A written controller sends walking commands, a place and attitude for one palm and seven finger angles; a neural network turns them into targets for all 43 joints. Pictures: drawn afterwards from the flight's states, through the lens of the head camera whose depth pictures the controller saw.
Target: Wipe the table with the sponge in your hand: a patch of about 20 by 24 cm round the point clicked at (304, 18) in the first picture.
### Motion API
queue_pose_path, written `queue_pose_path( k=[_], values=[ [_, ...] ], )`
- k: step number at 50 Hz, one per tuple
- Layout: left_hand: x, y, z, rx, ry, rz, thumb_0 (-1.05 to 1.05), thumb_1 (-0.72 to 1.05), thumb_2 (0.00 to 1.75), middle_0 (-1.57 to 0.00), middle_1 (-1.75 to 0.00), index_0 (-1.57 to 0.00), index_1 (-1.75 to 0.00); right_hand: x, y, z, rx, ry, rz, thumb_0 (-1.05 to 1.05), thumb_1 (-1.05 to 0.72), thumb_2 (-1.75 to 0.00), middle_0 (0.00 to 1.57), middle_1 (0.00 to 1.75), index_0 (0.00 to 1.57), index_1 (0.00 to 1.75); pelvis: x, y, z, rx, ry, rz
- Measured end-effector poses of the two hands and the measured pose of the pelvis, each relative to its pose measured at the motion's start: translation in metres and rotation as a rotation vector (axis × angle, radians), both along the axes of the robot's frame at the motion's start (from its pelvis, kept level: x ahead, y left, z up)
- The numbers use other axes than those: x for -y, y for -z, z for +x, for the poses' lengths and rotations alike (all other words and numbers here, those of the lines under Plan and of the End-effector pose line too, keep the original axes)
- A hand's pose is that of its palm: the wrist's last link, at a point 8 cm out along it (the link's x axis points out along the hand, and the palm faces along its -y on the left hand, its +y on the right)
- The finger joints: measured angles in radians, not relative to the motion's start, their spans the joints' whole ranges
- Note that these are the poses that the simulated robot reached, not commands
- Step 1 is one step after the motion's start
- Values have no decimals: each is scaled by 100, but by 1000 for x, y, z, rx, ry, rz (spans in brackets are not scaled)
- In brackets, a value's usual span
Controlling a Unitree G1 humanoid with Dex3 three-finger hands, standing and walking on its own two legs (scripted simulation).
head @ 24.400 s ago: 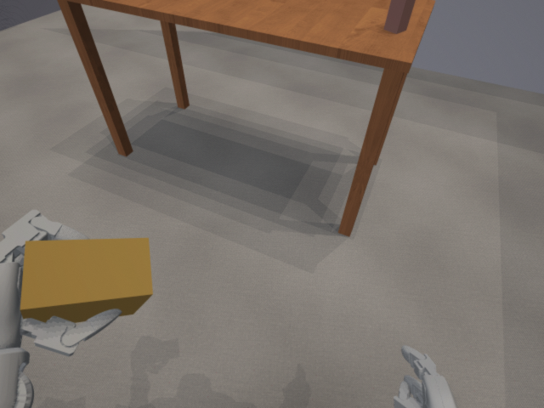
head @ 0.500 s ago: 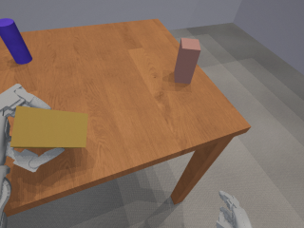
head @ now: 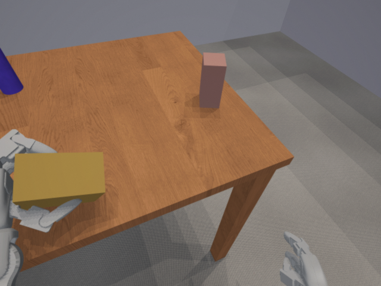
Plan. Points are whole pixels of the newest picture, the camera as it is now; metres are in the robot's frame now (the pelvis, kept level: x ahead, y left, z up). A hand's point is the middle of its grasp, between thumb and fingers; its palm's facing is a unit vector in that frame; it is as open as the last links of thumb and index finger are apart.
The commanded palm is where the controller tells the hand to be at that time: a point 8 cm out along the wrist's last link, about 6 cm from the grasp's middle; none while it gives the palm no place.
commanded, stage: come to a stop and stand still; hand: left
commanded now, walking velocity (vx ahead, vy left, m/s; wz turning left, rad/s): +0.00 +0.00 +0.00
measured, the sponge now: (73, 180) +0.24 +0.22 +0.14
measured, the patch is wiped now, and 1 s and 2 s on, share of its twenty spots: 0.00 0.00 0.00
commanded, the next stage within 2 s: look again from close up in 0.10 s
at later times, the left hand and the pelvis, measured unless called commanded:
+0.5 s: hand (34, 186) +0.21 +0.26 +0.17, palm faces +0.37 -0.87 -0.33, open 10.3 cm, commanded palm +0.15 +0.30 +0.18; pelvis -0.01 +0.02 +0.00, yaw +0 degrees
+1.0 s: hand (32, 193) +0.20 +0.26 +0.16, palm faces +0.38 -0.85 -0.37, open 10.3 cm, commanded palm +0.15 +0.30 +0.18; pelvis -0.02 +0.02 +0.00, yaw +0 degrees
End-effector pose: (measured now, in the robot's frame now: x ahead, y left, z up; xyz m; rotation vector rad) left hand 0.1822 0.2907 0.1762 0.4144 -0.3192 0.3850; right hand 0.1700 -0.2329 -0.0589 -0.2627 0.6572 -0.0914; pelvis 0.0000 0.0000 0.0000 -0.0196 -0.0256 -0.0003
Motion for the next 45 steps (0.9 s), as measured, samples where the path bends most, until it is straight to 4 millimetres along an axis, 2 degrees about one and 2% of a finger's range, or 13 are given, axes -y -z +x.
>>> queue_pose_path(
  k=[8,23,37,39,41,43,45],
  values=[
    [2,0,-2,-9,33,1,-2,-52,103,-69,-134,-72,-135,-7,-6,3,17,5,5,1,-90,-90,20,30,20,30,-3,-1,-1,-1,-1,0],
    [-10,0,-6,-8,57,-4,-2,-51,103,-69,-134,-72,-135,-31,2,-12,-38,3,25,1,-90,-90,20,30,21,30,-17,-1,-5,4,-6,-4],
    [-20,2,-15,-11,29,-7,-2,-51,103,-69,-134,-72,-134,-37,3,-13,-47,-4,25,1,-90,-90,20,30,21,30,-22,-1,-7,11,-14,-5],
    [-29,-17,-8,54,33,128,-2,-52,103,-70,-133,-72,-134,-39,5,-14,-52,-61,-6,1,-90,-90,20,30,21,30,-19,1,-11,2,-31,-6],
    [-45,-30,-2,119,-4,160,-2,-52,103,-70,-133,-72,-134,-42,6,-15,-60,-83,8,1,-90,-90,20,30,21,30,-16,1,-16,1,-24,1],
    [-52,-30,1,113,-40,132,-2,-52,103,-70,-133,-72,-134,-43,7,-15,-33,-74,44,1,-90,-90,20,30,21,30,-17,2,-18,2,-13,6],
    [-44,-23,0,64,-34,103,-2,-52,103,-70,-133,-72,-134,-42,8,-16,-1,-56,79,1,-90,-90,20,30,21,30,-20,3,-18,4,-4,7]
  ],
)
